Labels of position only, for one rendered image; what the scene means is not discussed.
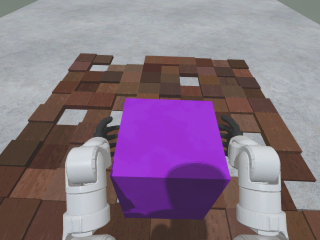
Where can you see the robot right hand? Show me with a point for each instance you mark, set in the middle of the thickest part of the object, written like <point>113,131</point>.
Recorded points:
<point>232,131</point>

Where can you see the robot right forearm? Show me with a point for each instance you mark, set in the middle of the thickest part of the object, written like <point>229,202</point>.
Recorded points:
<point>259,180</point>

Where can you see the carton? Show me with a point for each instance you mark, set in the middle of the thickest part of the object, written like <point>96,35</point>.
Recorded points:
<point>169,161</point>

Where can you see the robot left hand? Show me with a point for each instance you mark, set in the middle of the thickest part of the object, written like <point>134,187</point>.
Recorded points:
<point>101,131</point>

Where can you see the robot left forearm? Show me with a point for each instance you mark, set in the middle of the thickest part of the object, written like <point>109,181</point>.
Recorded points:
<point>85,187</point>

